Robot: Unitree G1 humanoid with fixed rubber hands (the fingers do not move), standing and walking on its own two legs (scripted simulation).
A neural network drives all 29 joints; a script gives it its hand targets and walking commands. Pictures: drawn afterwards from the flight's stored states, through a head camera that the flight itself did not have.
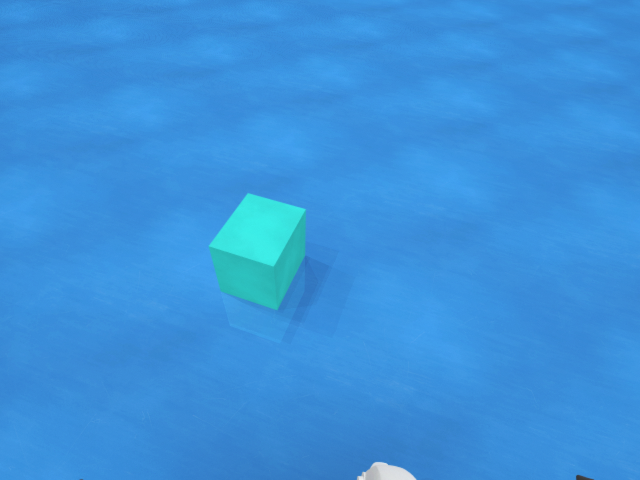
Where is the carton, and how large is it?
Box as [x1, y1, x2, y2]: [209, 193, 305, 309]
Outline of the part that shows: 248,193 209,245 209,249 221,291 277,309 304,255 305,209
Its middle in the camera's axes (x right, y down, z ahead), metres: -0.22 +0.03 +1.43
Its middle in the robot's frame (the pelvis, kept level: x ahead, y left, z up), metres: +0.99 +0.15 -0.62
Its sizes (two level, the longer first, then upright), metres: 0.283 0.232 0.259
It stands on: the floor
